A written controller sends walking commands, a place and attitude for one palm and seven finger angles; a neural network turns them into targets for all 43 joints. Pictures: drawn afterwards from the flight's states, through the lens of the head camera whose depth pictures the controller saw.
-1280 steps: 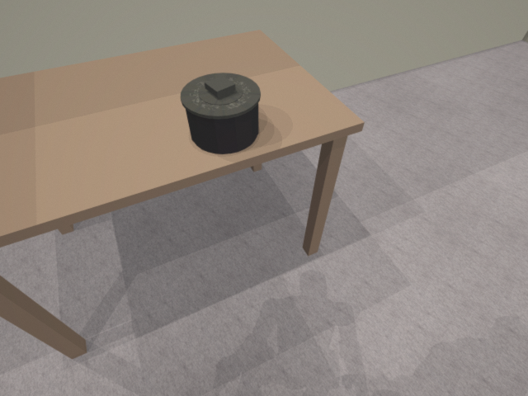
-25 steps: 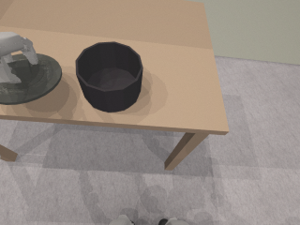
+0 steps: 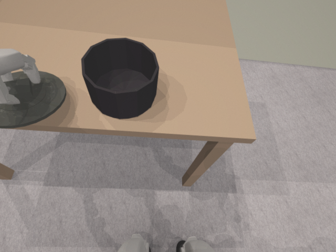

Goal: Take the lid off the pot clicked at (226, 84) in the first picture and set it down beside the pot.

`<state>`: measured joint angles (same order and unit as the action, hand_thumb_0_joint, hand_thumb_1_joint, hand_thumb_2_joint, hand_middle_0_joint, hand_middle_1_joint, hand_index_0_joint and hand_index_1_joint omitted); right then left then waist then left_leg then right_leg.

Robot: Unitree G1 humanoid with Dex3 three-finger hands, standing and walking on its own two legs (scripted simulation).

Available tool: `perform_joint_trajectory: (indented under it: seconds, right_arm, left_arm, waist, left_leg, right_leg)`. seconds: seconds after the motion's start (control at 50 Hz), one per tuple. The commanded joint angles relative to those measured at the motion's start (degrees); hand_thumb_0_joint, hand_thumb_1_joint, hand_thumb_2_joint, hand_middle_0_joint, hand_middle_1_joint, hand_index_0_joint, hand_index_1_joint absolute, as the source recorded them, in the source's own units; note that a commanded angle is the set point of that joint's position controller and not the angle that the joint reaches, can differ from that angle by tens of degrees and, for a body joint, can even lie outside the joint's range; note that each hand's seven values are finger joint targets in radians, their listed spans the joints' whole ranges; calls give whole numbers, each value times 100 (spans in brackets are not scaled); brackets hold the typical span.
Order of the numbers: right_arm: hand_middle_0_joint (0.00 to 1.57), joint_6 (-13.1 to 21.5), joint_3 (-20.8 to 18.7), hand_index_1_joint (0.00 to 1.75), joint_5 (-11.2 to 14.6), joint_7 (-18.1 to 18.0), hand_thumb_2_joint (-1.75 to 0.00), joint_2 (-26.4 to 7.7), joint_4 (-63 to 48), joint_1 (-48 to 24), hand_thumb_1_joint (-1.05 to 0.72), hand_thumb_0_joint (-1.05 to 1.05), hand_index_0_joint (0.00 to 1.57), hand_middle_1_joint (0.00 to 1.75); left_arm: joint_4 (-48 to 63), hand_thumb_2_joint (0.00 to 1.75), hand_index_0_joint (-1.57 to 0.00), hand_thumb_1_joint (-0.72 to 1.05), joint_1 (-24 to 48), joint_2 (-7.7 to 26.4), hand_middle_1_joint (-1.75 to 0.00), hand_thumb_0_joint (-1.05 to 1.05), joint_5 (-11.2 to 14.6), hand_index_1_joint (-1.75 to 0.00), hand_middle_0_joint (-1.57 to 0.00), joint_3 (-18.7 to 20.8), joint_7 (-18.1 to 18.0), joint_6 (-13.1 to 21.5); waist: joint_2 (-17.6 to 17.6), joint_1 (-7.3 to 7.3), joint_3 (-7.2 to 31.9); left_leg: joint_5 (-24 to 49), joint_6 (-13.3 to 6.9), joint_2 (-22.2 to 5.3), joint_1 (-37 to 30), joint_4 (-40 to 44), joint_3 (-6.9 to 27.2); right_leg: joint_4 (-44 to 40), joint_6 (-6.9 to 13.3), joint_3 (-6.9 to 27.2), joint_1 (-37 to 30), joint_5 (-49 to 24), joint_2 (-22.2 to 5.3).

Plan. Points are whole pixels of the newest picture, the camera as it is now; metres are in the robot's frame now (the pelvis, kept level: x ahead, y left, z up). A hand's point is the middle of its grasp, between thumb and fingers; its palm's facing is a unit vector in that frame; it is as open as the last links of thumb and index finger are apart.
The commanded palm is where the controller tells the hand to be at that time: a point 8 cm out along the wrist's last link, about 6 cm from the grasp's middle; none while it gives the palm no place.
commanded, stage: lower the lid onto the table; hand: left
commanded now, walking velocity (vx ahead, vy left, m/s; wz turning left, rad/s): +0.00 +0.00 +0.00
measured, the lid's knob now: (18, 89) +0.48 +0.34 +0.04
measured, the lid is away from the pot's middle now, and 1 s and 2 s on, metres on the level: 0.24 0.25 0.25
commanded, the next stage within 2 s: open the fingers wide in 0.38 s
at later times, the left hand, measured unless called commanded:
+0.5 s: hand (15, 88) +0.47 +0.34 +0.05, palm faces -0.51 -0.11 -0.85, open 9.3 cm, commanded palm +0.50 +0.32 +0.11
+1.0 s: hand (9, 100) +0.44 +0.34 +0.04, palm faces -0.48 -0.09 -0.87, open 8.9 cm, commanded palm +0.49 +0.33 +0.11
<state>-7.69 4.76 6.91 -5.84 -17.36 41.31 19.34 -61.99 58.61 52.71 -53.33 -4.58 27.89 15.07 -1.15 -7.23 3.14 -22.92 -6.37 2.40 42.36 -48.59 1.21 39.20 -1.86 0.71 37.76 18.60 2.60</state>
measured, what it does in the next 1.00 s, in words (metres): stands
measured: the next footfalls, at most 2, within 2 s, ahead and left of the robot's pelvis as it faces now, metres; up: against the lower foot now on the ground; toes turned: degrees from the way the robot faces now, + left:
none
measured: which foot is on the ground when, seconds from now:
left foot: down 0.00-1.00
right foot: down 0.00-1.00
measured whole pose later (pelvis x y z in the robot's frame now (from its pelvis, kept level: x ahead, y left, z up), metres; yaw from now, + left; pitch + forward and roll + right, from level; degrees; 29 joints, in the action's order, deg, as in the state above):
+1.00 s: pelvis -0.01 +0.01 -0.01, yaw +1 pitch +18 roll -7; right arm -12.3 2.6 4.4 -3.7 -15.8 39.1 17.0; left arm -61.6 56.8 47.8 -57.4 -3.5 21.0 13.4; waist -1.3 -6.4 4.7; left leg -22.9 -6.7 3.2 45.7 -51.0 2.5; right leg 41.3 0.6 -0.8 40.4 19.3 2.2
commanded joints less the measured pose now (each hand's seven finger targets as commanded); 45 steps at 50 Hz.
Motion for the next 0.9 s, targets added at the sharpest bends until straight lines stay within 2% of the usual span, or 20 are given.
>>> perform_joint_trajectory:
  seconds: [0.0, 0.06, 0.1, 0.12, 0.18, 0.2, 0.26, 0.32, 0.4, 0.44, 0.46, 0.5, 0.54, 0.58, 0.62, 0.64, 0.68, 0.7, 0.76, 0.88]
  right_arm:
    - [20, 86, -412, 30, -34, -137, -90, -1171, -166, 769, -90, 0, 20, 30]
    - [20, 38, -381, 30, -6, -127, -90, -1166, -185, 766, -90, 0, 20, 30]
    - [20, 18, -374, 30, -25, -126, -90, -1171, -199, 759, -90, 0, 20, 30]
    - [20, 4, -390, 30, -37, -118, -90, -1143, -202, 756, -90, 0, 20, 30]
    - [20, 5, -369, 30, -45, -121, -90, -1114, -244, 756, -90, 0, 20, 30]
    - [20, -32, -392, 30, -63, -126, -90, -1146, -236, 790, -90, 0, 20, 30]
    - [20, -60, -385, 30, -35, -129, -90, -1142, -259, 797, -90, 0, 20, 30]
    - [20, -68, -422, 30, -85, -140, -90, -1130, -200, 838, -90, 0, 20, 30]
    - [20, -112, -410, 30, -102, -162, -90, -1122, -169, 873, -90, 0, 20, 30]
    - [20, -147, -405, 30, -79, -142, -90, -1125, -170, 868, -90, 0, 20, 30]
    - [20, -226, -597, 30, -217, 117, -90, -961, -504, 985, -90, 0, 20, 30]
    - [20, -438, -673, 30, -363, 195, -90, -1021, -548, 807, -90, 0, 20, 30]
    - [20, -549, -708, 30, -365, 263, -90, -981, -469, 704, -90, 0, 20, 30]
    - [20, -583, -676, 30, -306, 230, -90, -994, -473, 687, -90, 0, 20, 30]
    - [20, -550, -651, 30, -267, 177, -90, -1024, -408, 802, -90, 0, 20, 30]
    - [20, -534, -643, 30, -254, 182, -90, -1007, -409, 808, -90, 0, 20, 30]
    - [20, -517, -644, 30, -263, 189, -90, -984, -399, 750, -90, 0, 20, 30]
    - [20, -529, -656, 30, -296, 202, -90, -1001, -360, 749, -90, 0, 20, 30]
    - [20, -499, -624, 30, -268, 193, -90, -981, -421, 680, -90, 0, 20, 30]
    - [20, -441, -594, 30, -245, 108, -90, -997, -416, 616, -90, 0, 20, 30]
  left_arm:
    - [1297, 111, -65, 49, 2988, 1792, -108, 0, 126, -96, -72, 584, -381, -41]
    - [863, 111, -65, 49, 2851, 1675, -108, 0, 38, -96, -72, 487, -429, -116]
    - [879, 111, -65, 49, 2938, 1769, -108, 0, -40, -96, -72, 538, -485, -121]
    - [891, 111, -65, 49, 3051, 1540, -108, 0, -83, -96, -72, 366, -491, -156]
    - [856, 111, -65, 49, 2987, 1586, -108, 0, -103, -96, -72, 451, -509, -139]
    - [790, 111, -65, 49, 3056, 1758, -108, 0, -147, -96, -72, 538, -529, -164]
    - [629, 111, -65, 49, 3079, 1585, -108, 0, -131, -96, -72, 401, -523, -206]
    - [925, 111, -65, 49, 3325, 1514, -108, 0, -182, -96, -72, 377, -559, -165]
    - [733, 111, -65, 49, 3267, 1652, -108, 0, -207, -96, -72, 513, -621, -172]
    - [415, 111, -65, 49, 3175, 1245, -108, 0, -200, -96, -72, 230, -607, -243]
    - [533, 111, -65, 49, 1560, 1448, -108, 0, -285, -96, -72, 1062, -710, -328]
    - [1698, 106, -63, 48, 1821, 1688, -108, 0, -382, -97, -69, 1328, -815, -1]
    - [1621, 101, -61, 46, 2348, 1263, -107, 0, -411, -97, -67, 923, -865, -113]
    - [1652, 97, -59, 45, 2760, 1308, -107, 0, -326, -98, -65, 891, -969, -208]
    - [1241, 94, -57, 43, 2529, 1543, -107, 0, -350, -98, -63, 1057, -1091, -287]
    - [1060, 93, -56, 41, 2436, 1299, -106, 0, -345, -98, -61, 867, -1083, -318]
    - [1349, 90, -54, 39, 2584, 1068, -106, 0, -325, -98, -59, 680, -1049, -255]
    - [1447, 89, -53, 38, 2653, 1337, -106, 0, -393, -98, -58, 835, -1072, -237]
    - [1102, 85, -51, 34, 2496, 1186, -104, 0, -388, -97, -55, 686, -1041, -268]
    - [1341, 77, -46, 27, 2677, 1123, -102, 0, -218, -97, -49, 618, -953, -152]
  waist:
    - [-1348, -59, 2882]
    - [-1026, -124, 2509]
    - [-1151, -90, 2583]
    - [-1398, -103, 2612]
    - [-1214, -104, 2729]
    - [-1150, -123, 2848]
    - [-1067, -203, 2742]
    - [-1627, -153, 3054]
    - [-1396, -204, 3113]
    - [-1257, -285, 2776]
    - [-1209, 346, 3117]
    - [-1720, 371, 3694]
    - [-1429, 102, 3216]
    - [-1106, -4, 3007]
    - [-1030, -5, 2904]
    - [-1003, -43, 2724]
    - [-1456, 5, 2807]
    - [-1603, 60, 2999]
    - [-1245, -37, 2749]
    - [-1293, -52, 2742]
  left_leg:
    - [3801, 604, -398, -3390, 423, 502]
    - [3197, 573, -374, -2947, 462, 530]
    - [3361, 643, -399, -3031, 438, 583]
    - [3487, 694, -402, -3141, 429, 625]
    - [3777, 701, -416, -3181, 323, 656]
    - [3626, 694, -412, -3105, 291, 650]
    - [3073, 642, -395, -2843, 331, 655]
    - [3817, 822, -498, -3439, 249, 855]
    - [3941, 818, -505, -3331, 135, 863]
    - [3440, 792, -501, -3055, 210, 893]
    - [4205, 986, -371, -3356, 249, 1042]
    - [5479, 1230, -509, -4151, 125, 1232]
    - [4936, 1062, -504, -3926, 158, 1168]
    - [3981, 856, -396, -3429, 275, 988]
    - [3705, 828, -371, -3336, 363, 1017]
    - [3727, 837, -358, -3324, 374, 1025]
    - [4250, 929, -413, -3721, 343, 1070]
    - [4318, 985, -437, -3886, 329, 1108]
    - [3682, 861, -343, -3447, 354, 951]
    - [3817, 817, -371, -3512, 336, 955]
  right_leg:
    - [-111, 340, -464, 459, -1017, 256]
    - [-94, 347, -463, 588, -825, 263]
    - [-35, 359, -470, 674, -796, 274]
    - [-24, 379, -476, 814, -776, 274]
    - [43, 364, -512, 851, -822, 311]
    - [52, 334, -462, 790, -805, 295]
    - [78, 333, -468, 870, -653, 279]
    - [155, 358, -512, 1243, -653, 294]
    - [190, 320, -487, 1297, -669, 307]
    - [186, 340, -520, 1500, -502, 306]
    - [221, 472, -579, 1073, -620, 335]
    - [295, 487, -497, 1321, -843, 340]
    - [74, 434, -450, 1443, -588, 328]
    - [-46, 413, -419, 1078, -583, 302]
    - [-46, 434, -436, 1002, -610, 309]
    - [-59, 439, -459, 1120, -597, 326]
    - [-17, 455, -485, 1320, -590, 327]
    - [-18, 457, -462, 1293, -537, 322]
    - [-104, 456, -435, 1080, -527, 323]
    - [-30, 445, -476, 1117, -567, 312]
